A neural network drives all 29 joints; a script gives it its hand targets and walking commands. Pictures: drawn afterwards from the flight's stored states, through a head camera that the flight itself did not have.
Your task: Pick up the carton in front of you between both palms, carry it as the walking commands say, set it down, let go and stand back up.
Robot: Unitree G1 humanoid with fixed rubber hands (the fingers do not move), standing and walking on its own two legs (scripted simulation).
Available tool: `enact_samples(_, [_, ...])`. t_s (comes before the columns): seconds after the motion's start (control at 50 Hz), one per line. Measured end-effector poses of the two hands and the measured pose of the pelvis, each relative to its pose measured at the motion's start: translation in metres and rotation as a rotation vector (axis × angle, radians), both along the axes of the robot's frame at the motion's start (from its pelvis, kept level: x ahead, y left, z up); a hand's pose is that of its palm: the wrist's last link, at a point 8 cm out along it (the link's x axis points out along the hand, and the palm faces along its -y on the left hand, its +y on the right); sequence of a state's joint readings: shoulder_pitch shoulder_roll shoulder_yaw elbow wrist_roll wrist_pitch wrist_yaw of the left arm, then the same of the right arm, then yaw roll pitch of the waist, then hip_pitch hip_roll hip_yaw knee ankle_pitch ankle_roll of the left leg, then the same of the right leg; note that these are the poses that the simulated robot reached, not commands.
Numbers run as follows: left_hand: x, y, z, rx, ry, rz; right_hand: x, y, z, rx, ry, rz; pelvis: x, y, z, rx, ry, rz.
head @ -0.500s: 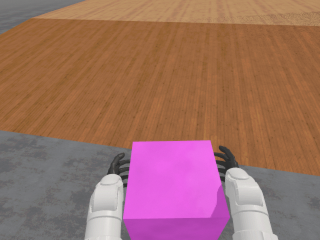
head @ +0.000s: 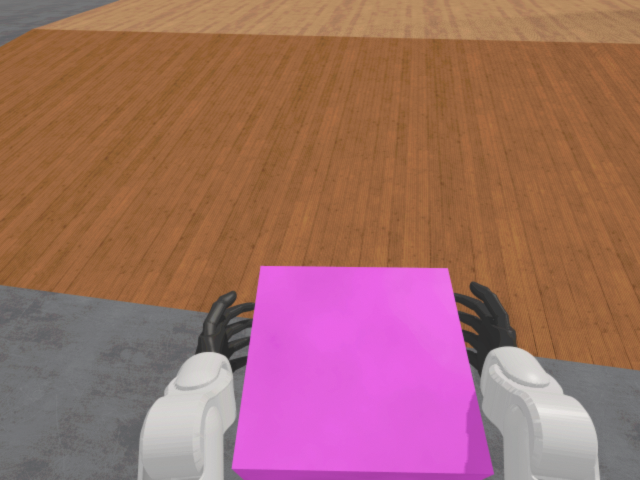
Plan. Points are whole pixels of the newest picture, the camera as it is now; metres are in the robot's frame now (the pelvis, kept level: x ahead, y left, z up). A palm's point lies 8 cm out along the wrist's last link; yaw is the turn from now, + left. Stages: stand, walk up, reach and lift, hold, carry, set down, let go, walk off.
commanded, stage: carry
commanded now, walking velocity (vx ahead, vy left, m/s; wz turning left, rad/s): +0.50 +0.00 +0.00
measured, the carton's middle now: (350, 393) +0.26 +0.00 +0.03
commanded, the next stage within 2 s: none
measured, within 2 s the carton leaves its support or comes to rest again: neither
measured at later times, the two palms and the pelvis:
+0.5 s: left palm (279, 231) +0.52 +0.11 +0.06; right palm (459, 232) +0.52 -0.19 +0.06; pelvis +0.30 -0.03 -0.02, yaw -1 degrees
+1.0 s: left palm (275, 126) +0.88 +0.15 +0.09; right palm (407, 122) +0.85 -0.15 +0.11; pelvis +0.61 +0.02 -0.02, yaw -3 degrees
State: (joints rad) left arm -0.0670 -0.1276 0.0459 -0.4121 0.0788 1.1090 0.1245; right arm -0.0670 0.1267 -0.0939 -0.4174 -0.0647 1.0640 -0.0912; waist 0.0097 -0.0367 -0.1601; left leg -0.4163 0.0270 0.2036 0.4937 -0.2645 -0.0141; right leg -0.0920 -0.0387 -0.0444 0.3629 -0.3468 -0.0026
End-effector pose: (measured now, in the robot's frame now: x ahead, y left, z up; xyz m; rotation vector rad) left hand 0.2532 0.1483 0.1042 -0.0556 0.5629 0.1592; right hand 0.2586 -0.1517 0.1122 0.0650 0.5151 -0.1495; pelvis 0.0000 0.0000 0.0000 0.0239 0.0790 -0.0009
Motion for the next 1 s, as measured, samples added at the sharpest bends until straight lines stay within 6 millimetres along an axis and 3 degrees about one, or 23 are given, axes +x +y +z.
enact_samples(0.08, [0.027, 0.013, -0.018, -0.025, 0.05, 0.013, 0.027, 0.012, -0.017, 0.008, 0.051, -0.013, 0.043, 0.012, -0.011, 0.001, -0.004, -0.04])
enact_samples(0.18, [0.072, 0.004, -0.023, -0.026, 0.15, -0.039, 0.05, 0.004, -0.032, 0.054, 0.16, -0.094, 0.091, 0.018, 0.0, -0.019, -0.002, -0.052])
enact_samples(0.26, [0.118, -0.003, -0.022, -0.022, 0.15, -0.041, 0.087, -0.004, -0.03, 0.059, 0.16, -0.128, 0.135, 0.014, 0.005, -0.029, 0.003, -0.05])
enact_samples(0.36, [0.18, -0.015, -0.022, -0.024, 0.095, -0.02, 0.155, -0.017, -0.027, 0.056, 0.107, -0.119, 0.202, -0.002, -0.001, -0.028, -0.004, -0.047])
enact_samples(0.48, [0.262, -0.037, -0.038, -0.018, 0.065, -0.009, 0.25, -0.038, -0.047, 0.062, 0.08, -0.07, 0.288, -0.03, -0.024, -0.044, -0.021, -0.017])
enact_samples(0.54, [0.288, -0.038, -0.042, -0.014, 0.122, 0.019, 0.287, -0.038, -0.048, 0.056, 0.136, -0.036, 0.318, -0.036, -0.015, -0.039, -0.017, -0.001])
enact_samples(0.64, [0.339, -0.033, -0.028, -0.02, 0.134, 0.058, 0.346, -0.033, -0.035, 0.032, 0.148, 0.005, 0.374, -0.04, 0.003, -0.021, -0.014, 0.003])
enact_samples(0.78, [0.439, -0.026, -0.009, -0.02, 0.052, 0.02, 0.436, -0.026, -0.015, 0.033, 0.065, -0.025, 0.468, -0.025, 0.005, -0.022, -0.023, 0.0])
enact_samples(0.9, [0.541, -0.003, -0.016, -0.061, -0.03, -0.016, 0.527, -0.004, -0.011, 0.008, -0.018, -0.065, 0.563, 0.001, -0.022, -0.039, -0.052, -0.036])
enact_samples(1.0, [0.623, 0.004, -0.012, -0.08, 0.011, -0.05, 0.596, 0.004, -0.006, 0.01, 0.019, -0.11, 0.615, 0.018, -0.016, -0.037, -0.029, -0.049])
